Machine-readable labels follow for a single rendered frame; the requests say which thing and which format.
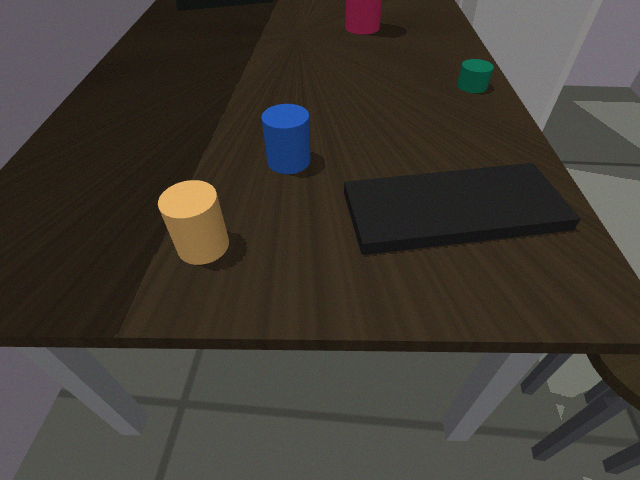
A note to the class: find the table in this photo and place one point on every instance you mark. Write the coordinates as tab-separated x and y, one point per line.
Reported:
86	260

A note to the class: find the stool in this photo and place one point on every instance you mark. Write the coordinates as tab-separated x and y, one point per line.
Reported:
618	389

